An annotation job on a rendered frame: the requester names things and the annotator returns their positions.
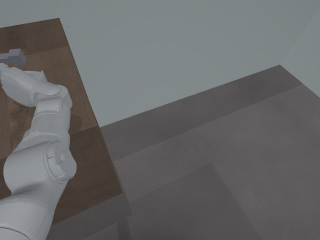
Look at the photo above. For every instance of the counter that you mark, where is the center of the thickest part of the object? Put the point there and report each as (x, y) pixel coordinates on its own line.
(46, 48)

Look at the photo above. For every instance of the robot left forearm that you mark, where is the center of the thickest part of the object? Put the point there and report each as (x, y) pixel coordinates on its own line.
(51, 120)

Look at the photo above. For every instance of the left robot upper arm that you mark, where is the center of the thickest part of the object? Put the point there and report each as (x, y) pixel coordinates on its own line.
(37, 176)

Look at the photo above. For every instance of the tap lever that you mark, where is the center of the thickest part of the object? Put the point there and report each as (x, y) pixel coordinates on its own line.
(15, 56)

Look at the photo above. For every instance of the left robot hand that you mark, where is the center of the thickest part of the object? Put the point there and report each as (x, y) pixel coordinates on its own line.
(18, 84)

